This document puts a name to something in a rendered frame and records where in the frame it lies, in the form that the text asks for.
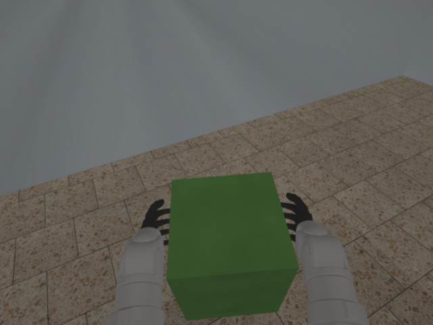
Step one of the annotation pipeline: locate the robot right forearm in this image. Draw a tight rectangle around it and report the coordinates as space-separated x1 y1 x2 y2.
296 220 369 325

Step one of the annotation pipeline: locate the robot left forearm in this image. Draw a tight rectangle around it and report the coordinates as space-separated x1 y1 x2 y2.
107 227 165 325

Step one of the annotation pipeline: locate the left robot hand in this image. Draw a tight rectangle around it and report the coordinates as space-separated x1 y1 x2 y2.
141 199 170 245

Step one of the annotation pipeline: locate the right robot hand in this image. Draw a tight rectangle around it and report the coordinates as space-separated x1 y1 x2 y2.
281 193 313 242

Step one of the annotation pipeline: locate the carton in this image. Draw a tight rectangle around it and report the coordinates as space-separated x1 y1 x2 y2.
166 172 299 321

